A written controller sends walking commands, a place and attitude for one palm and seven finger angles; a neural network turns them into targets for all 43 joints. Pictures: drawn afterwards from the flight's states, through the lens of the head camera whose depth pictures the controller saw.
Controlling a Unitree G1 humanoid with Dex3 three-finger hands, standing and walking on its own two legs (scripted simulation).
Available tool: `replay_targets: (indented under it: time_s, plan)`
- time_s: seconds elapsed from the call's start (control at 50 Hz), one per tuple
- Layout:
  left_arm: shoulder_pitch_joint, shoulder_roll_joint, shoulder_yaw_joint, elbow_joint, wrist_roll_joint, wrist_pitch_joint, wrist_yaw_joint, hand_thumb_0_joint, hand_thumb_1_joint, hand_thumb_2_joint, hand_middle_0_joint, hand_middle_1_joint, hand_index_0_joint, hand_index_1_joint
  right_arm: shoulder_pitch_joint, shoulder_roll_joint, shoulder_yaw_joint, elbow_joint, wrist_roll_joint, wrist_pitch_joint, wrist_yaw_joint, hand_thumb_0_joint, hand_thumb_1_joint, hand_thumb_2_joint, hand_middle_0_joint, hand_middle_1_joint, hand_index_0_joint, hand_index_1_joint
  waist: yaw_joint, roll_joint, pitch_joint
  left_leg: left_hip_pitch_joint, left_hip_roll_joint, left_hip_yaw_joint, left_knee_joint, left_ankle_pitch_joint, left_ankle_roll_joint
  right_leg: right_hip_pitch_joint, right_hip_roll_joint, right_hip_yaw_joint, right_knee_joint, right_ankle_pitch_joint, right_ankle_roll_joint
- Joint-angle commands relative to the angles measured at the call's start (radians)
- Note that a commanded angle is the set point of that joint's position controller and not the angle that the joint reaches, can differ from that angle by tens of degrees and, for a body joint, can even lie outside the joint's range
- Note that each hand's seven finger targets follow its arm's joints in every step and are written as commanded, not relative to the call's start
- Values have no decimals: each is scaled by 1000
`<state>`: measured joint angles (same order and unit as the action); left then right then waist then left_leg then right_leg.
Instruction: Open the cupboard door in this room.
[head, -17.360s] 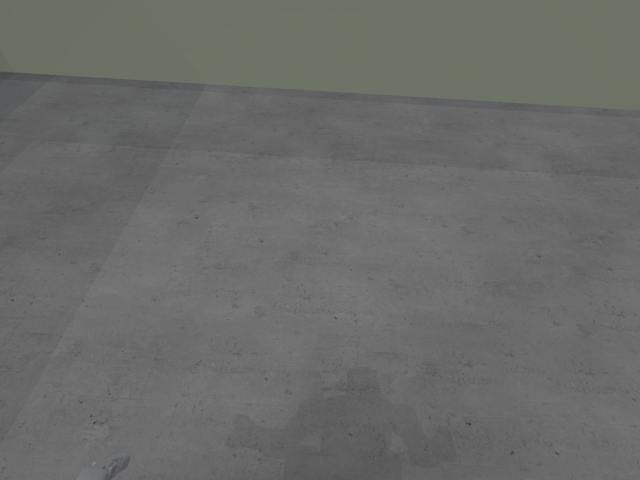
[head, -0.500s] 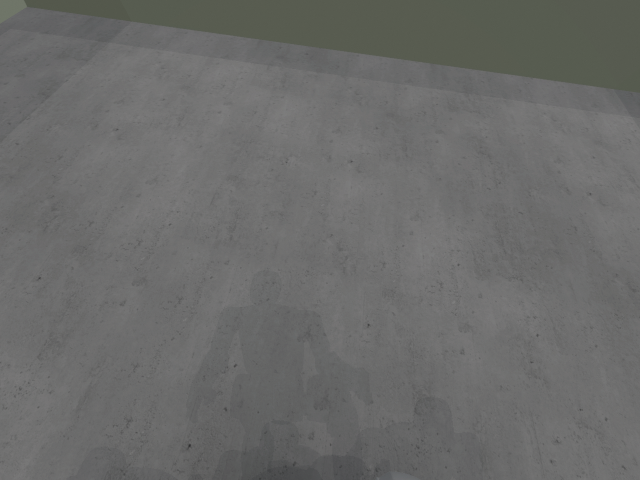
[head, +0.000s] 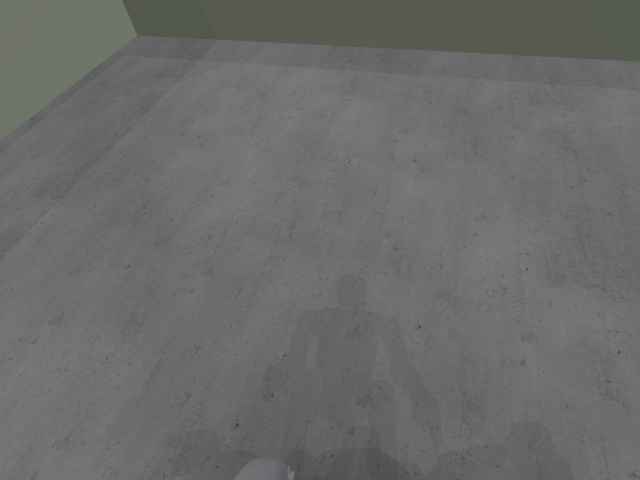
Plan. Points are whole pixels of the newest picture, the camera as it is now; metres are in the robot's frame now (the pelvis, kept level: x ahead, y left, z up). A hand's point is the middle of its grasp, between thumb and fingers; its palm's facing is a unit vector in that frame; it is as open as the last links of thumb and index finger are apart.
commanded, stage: turn or walk to find it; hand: left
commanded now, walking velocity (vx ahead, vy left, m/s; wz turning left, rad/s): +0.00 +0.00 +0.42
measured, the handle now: out of the picture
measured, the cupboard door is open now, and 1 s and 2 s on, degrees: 0 0 0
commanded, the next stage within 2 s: none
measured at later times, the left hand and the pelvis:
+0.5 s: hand out of the picture -0.03 +0.27 -0.18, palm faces +0.27 -0.94 -0.23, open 7.4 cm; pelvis -0.03 +0.05 +0.00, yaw +12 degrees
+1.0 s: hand out of the picture -0.04 +0.19 -0.15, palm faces +0.41 -0.87 -0.28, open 7.4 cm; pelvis -0.04 -0.02 +0.00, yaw +25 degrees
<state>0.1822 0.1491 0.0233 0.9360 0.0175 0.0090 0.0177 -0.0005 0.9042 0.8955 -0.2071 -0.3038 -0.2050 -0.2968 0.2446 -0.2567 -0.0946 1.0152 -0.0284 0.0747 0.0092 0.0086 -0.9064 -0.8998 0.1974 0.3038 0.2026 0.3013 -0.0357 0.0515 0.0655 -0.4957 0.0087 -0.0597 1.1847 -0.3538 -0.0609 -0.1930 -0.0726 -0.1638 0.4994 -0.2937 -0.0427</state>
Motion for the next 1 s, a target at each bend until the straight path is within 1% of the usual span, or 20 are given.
replay_targets:
  time_s: [0.0, 0.16, 0.22, 0.24, 0.26, 0.28, 0.3, 0.4, 0.46, 0.54, 0.64, 0.72, 0.74, 0.76, 0.78, 0.8, 0.82, 0.86, 0.9, 0.98]
  plan:
    - [54, 203, 59, -48, 3, -28, 19, 0, 900, 900, -200, -300, -200, -300, -47, -48, -2, -74, 5, -13, 2, 0, -900, -900, 200, 300, 200, 300, 49, -208, -16, -68, 32, 21, -38, -18, -21, 75, -262, 165, -190, 326, -81]
    - [121, 258, 76, -9, 15, -16, 14, 0, 900, 900, -200, -300, -200, -300, -134, -23, 25, -106, 20, -35, -1, 0, -900, -900, 200, 300, 200, 300, 92, -256, -78, 75, 23, 115, -399, -118, 3, 147, -298, 121, -93, 542, -111]
    - [89, 264, 78, -1, 9, -9, 12, 0, 900, 900, -200, -300, -200, -300, -79, -33, 26, -94, 21, -48, -2, 0, -900, -900, 200, 300, 200, 300, 53, -241, -116, 227, 11, 146, -634, 33, 17, 105, -278, 73, 0, 494, -55]
    - [83, 254, 78, -2, 1, -5, 11, 0, 900, 900, -200, -300, -200, -300, -40, -55, 22, -84, 19, -57, -1, 0, -900, -900, 200, 300, 200, 300, 25, -175, -136, 344, 23, 133, -772, 176, 29, 37, -255, 34, 80, 427, -10]
    - [98, 214, 73, -18, -7, 2, 9, 0, 900, 900, -200, -300, -200, -300, -3, -135, 6, -80, 12, -68, -4, 0, -900, -900, 200, 300, 200, 300, 5, 24, -177, 499, 165, -53, -837, 369, 84, -125, -169, -19, 248, 189, 53]
    - [69, 150, 48, -51, -8, 8, 5, 0, 900, 900, -200, -300, -200, -300, 41, -221, -16, -77, 11, -67, -11, 0, -900, -900, 200, 300, 200, 300, -18, 273, -155, 561, 378, -311, -841, 771, 197, -350, -50, -8, 430, -345, 115]
    - [26, 171, 46, -59, -2, 21, 12, 0, 900, 900, -200, -300, -200, -300, 64, -230, -15, -62, 11, -54, -15, 0, -900, -900, 200, 300, 200, 300, -33, 186, -150, 490, 416, -256, -823, 776, 261, -318, -53, 78, 532, -376, 100]
    - [21, 179, 57, -13, -3, 26, -4, 0, 900, 900, -200, -300, -200, -300, -85, -137, 16, -101, 8, -66, -34, 0, -900, -900, 200, 300, 200, 300, 30, 124, -49, 376, 234, -127, -840, 637, 212, -329, -39, 134, 622, -146, 115]
    - [31, 174, 55, -10, -1, 26, -6, 0, 900, 900, -200, -300, -200, -300, -66, -138, 10, -104, 11, -70, -32, 0, -900, -900, 200, 300, 200, 300, 31, 69, -86, 405, 218, -127, -852, 583, 212, -326, -28, 136, 599, -107, 128]
    - [-10, 166, 52, -37, -2, 29, -2, 0, 900, 900, -200, -300, -200, -300, -45, -140, 3, -105, 8, -64, -26, 0, -900, -900, 200, 300, 200, 300, 17, 96, -60, 356, 220, -179, -876, 451, 224, -302, -21, 140, 518, -119, 132]
    - [-50, 145, 47, -71, -9, 20, 0, 0, 900, 900, -200, -300, -200, -300, -31, -143, -7, -109, -1, -57, -24, 0, -900, -900, 200, 300, 200, 300, 4, 124, -83, 329, 211, -263, -836, 479, 235, -206, 18, 132, 304, -169, 117]
    - [48, 156, 51, -46, -14, 4, 3, 0, 900, 900, -200, -300, -200, -300, -56, -134, -13, -119, 6, -52, -21, 0, -900, -900, 200, 300, 200, 300, 54, 107, -130, 236, 154, -268, -747, 457, 191, 7, 45, 113, 3, 9, 104]
    - [89, 181, 58, -39, -12, -7, 8, 0, 900, 900, -200, -300, -200, -300, -51, -107, -11, -125, 13, -53, -18, 0, -900, -900, 200, 300, 200, 300, 71, 37, -156, 146, 108, -239, -685, 343, 146, 143, -1, 145, -138, 100, 96]
    - [113, 261, 74, -35, 4, -18, 15, 0, 900, 900, -200, -300, -200, -300, -38, -45, -2, -135, 21, -54, -12, 0, -900, -900, 200, 300, 200, 300, 83, -198, -171, -38, -8, -107, -519, 74, 71, 281, -216, 340, -209, 107, 35]
    - [116, 317, 82, -46, 8, -18, 17, 0, 900, 900, -200, -300, -200, -300, -74, -37, -3, -164, 15, -52, -15, 0, -900, -900, 200, 300, 200, 300, 100, -350, -121, -115, -87, -8, -302, -234, 29, 193, -405, 520, -224, 259, -76]
    - [87, 293, 74, -59, 2, -12, 19, 0, 900, 900, -200, -300, -200, -300, -75, -74, -13, -158, 9, -42, -14, 0, -900, -900, 200, 300, 200, 300, 84, -236, -103, -76, -47, -49, -146, -222, 37, 78, -406, 451, -216, 271, -124]
    - [22, 249, 78, -70, -1, -17, 27, 0, 900, 900, -200, -300, -200, -300, -47, -74, -18, -134, 5, -25, -12, 0, -900, -900, 200, 300, 200, 300, 53, -286, -72, -75, -20, -73, -62, -176, 38, 7, -366, 412, -244, 173, -114]
    - [-55, 206, 58, -92, -3, -16, 18, 0, 900, 900, -200, -300, -200, -300, -9, -64, -20, -88, 2, -14, -1, 0, -900, -900, 200, 300, 200, 300, 10, -191, 2, -67, -6, -38, 49, -53, 23, -52, -259, 282, -233, 109, -65]
    - [-39, 185, 52, -86, -3, -24, 15, 0, 900, 900, -200, -300, -200, -300, 20, -48, -13, -69, 2, -13, 4, 0, -900, -900, 200, 300, 200, 300, 8, -202, -2, -75, -2, -11, 66, 10, 6, -21, -222, 196, -219, 178, -44]
    - [38, 192, 56, -58, 1, -27, 19, 0, 900, 900, -200, -300, -200, -300, -18, -48, -9, -72, 4, -13, 4, 0, -900, -900, 200, 300, 200, 300, 40, -210, -18, -81, 21, 7, 4, 13, -15, 53, -244, 183, -212, 212, -62]
